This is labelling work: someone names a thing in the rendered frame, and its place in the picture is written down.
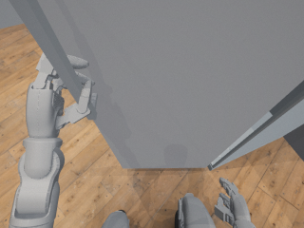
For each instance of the handle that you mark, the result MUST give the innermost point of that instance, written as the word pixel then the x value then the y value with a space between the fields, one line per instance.
pixel 39 27

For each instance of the robot left thigh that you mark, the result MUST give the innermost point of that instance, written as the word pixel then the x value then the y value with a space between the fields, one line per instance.
pixel 116 220

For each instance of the right robot hand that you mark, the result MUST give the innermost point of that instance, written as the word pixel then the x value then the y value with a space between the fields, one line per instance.
pixel 235 207

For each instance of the fridge door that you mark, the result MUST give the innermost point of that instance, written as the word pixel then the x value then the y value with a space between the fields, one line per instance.
pixel 179 81

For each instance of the left robot hand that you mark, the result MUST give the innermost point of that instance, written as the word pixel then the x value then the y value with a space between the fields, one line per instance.
pixel 44 100

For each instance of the robot thigh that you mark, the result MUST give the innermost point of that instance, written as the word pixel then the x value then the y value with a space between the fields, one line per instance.
pixel 116 220
pixel 193 213

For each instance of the robot left forearm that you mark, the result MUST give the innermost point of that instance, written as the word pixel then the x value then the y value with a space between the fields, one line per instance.
pixel 36 198

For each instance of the robot right thigh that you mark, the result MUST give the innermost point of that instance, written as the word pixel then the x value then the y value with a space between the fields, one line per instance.
pixel 193 213

